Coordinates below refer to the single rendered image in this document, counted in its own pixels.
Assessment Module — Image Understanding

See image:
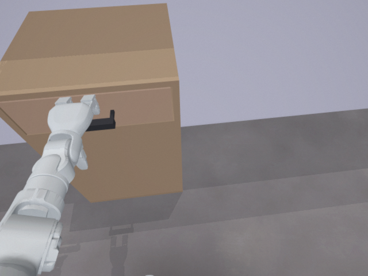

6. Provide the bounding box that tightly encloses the cabinet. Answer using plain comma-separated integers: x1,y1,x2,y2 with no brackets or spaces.
0,3,183,203

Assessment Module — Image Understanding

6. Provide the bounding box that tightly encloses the left robot upper arm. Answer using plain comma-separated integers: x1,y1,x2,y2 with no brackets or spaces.
0,214,63,276

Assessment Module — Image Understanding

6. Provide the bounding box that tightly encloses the handle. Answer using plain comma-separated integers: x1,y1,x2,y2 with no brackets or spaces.
85,110,116,132

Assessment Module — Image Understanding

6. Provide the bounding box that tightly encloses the left robot hand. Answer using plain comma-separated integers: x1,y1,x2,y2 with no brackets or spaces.
48,94,100,170

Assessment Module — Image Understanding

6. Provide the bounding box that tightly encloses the drawer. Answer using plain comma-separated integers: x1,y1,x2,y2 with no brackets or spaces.
0,87,173,134

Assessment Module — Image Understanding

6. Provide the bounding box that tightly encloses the left robot forearm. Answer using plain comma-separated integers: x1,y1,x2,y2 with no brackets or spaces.
0,130,82,232

